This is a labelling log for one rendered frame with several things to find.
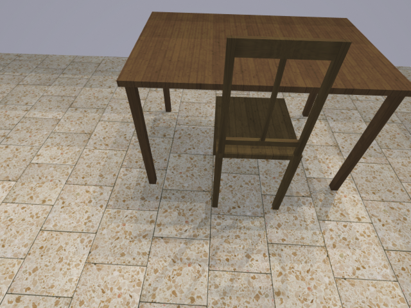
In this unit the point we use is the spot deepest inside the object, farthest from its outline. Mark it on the table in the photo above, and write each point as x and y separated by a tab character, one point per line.
187	51

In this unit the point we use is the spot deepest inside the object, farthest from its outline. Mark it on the chair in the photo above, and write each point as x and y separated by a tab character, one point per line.
261	128

